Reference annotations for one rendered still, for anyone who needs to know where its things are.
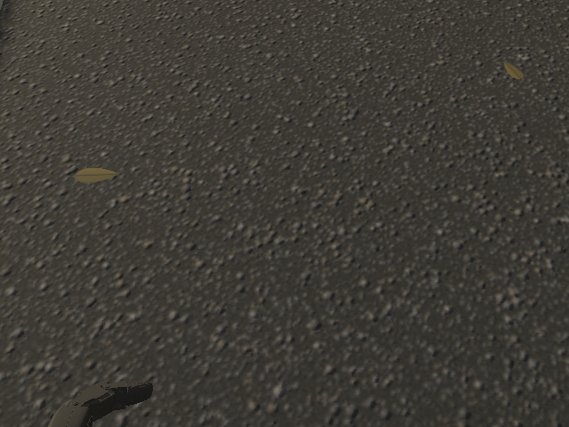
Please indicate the left robot hand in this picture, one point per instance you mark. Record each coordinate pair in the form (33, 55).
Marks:
(99, 400)

